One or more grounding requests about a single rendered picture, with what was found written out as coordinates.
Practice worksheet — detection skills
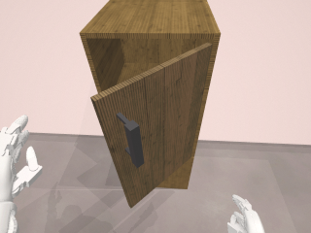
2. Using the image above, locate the robot right hand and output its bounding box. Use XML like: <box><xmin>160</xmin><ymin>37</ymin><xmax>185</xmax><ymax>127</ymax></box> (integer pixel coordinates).
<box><xmin>227</xmin><ymin>194</ymin><xmax>265</xmax><ymax>233</ymax></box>

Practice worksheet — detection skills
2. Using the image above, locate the robot left forearm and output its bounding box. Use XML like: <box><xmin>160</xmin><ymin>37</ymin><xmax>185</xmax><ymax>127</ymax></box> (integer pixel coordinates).
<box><xmin>0</xmin><ymin>201</ymin><xmax>19</xmax><ymax>233</ymax></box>

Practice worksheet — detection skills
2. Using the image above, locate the handle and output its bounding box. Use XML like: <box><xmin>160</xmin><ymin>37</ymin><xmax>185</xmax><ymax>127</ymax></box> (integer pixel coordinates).
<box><xmin>117</xmin><ymin>112</ymin><xmax>145</xmax><ymax>168</ymax></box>

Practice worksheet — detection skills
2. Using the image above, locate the robot left hand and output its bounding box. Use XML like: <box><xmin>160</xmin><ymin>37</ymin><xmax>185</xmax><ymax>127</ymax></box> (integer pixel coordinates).
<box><xmin>0</xmin><ymin>115</ymin><xmax>43</xmax><ymax>202</ymax></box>

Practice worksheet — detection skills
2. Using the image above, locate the cupboard door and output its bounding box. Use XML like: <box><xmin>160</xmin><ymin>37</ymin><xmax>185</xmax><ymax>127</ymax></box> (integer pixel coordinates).
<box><xmin>90</xmin><ymin>42</ymin><xmax>213</xmax><ymax>208</ymax></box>

